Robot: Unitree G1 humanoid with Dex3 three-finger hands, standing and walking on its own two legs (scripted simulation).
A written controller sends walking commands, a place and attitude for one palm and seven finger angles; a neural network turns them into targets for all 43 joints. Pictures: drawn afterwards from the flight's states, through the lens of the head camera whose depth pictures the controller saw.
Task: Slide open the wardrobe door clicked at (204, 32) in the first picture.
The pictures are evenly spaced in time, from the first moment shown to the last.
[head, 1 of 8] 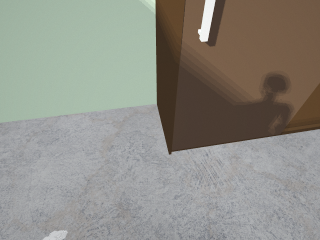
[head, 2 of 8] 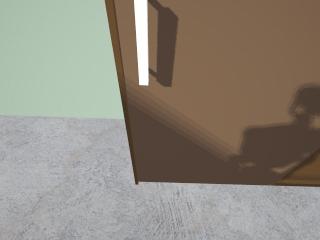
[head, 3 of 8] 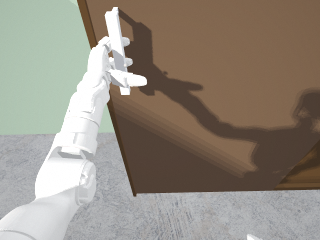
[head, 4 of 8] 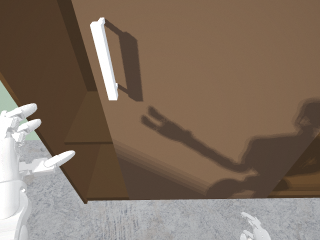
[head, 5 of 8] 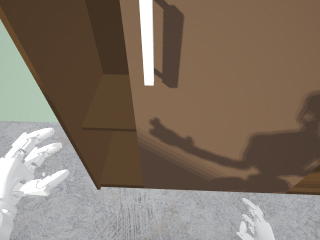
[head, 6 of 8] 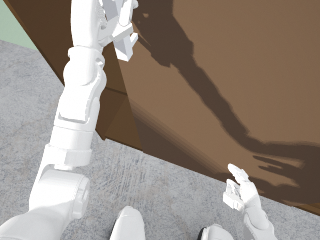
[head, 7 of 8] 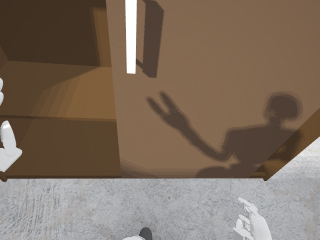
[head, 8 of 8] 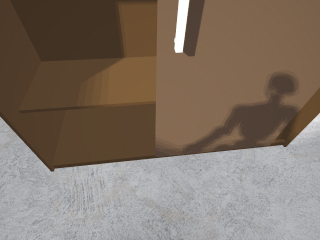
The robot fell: no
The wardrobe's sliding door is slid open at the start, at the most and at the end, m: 0.00 0.70 0.69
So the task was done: yes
